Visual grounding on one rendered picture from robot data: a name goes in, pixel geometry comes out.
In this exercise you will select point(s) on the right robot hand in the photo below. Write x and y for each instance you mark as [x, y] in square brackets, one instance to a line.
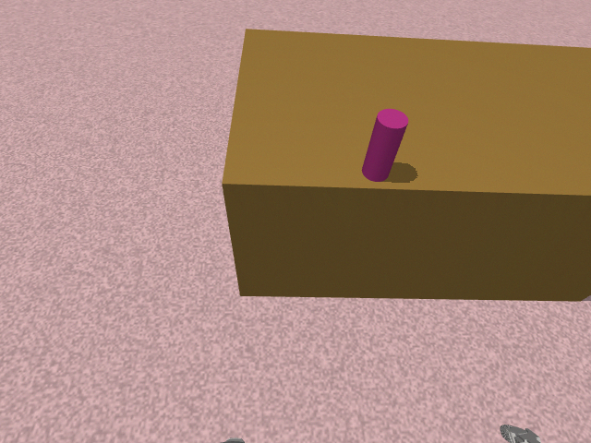
[514, 434]

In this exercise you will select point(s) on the can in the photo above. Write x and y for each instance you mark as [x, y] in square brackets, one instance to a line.
[384, 143]

